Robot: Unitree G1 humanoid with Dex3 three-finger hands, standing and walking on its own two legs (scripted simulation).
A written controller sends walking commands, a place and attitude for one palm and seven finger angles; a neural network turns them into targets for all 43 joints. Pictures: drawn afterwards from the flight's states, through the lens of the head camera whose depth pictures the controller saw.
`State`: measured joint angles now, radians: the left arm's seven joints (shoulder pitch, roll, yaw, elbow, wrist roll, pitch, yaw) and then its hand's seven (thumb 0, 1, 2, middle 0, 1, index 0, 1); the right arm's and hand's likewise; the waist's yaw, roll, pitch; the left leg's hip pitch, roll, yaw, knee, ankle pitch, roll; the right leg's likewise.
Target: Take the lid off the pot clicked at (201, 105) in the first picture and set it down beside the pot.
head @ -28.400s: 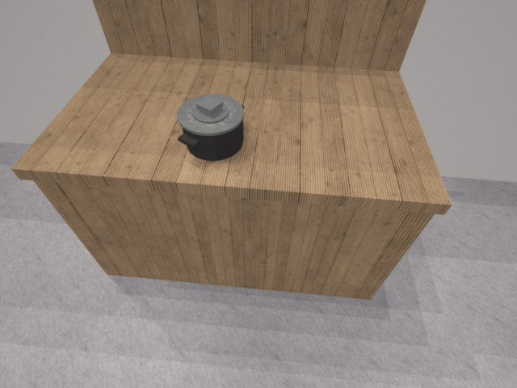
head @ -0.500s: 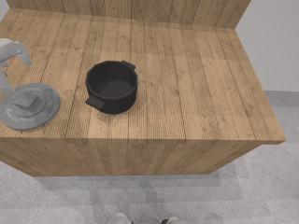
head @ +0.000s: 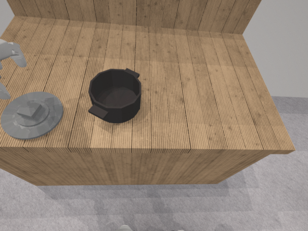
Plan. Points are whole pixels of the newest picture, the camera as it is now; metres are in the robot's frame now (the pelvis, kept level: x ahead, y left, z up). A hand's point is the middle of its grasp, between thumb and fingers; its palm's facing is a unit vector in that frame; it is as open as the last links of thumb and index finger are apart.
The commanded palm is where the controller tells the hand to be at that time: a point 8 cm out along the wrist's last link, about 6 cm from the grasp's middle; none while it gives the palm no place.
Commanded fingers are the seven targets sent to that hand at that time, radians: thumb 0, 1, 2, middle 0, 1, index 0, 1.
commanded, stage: draw the hand back to the body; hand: left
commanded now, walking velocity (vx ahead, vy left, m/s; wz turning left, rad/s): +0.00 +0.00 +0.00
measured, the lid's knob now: (29, 109) +0.47 +0.36 -0.05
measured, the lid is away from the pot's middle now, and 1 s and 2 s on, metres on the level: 0.26 0.26 0.26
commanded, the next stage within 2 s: none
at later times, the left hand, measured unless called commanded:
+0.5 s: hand (8, 84) +0.42 +0.31 +0.13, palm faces -0.02 -0.64 -0.77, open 11.0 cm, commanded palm +0.39 +0.33 +0.18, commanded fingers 0.00 0.03 0.55 -0.32 -0.92 -0.32 -0.92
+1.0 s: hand (23, 88) +0.38 +0.25 +0.16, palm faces +0.46 -0.83 -0.31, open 9.5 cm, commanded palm +0.32 +0.28 +0.18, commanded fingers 0.00 0.58 0.77 -0.24 -0.53 -0.24 -0.53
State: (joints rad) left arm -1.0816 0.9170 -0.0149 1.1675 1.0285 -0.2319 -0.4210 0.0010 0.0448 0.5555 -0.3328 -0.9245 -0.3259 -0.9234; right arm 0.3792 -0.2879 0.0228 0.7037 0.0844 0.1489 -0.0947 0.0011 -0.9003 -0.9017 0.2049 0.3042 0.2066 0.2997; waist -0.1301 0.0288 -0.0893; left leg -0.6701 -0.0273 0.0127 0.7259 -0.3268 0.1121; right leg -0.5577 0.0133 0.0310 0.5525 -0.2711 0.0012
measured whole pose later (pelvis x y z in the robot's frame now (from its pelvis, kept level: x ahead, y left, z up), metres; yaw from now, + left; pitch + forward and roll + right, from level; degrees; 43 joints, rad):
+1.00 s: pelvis +0.03 -0.06 +0.03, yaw +0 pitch +1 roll -2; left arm -0.29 0.48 0.36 0.42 -0.02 -0.09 0.09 0.00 0.37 0.69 -0.28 -0.68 -0.27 -0.68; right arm 0.27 -0.27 0.02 0.67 0.05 -0.03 -0.05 0.01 -0.90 -0.90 0.20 0.30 0.20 0.30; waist -0.02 0.03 0.00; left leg -0.22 0.00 0.01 0.47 -0.28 0.03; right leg -0.15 0.02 -0.01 0.37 -0.25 0.00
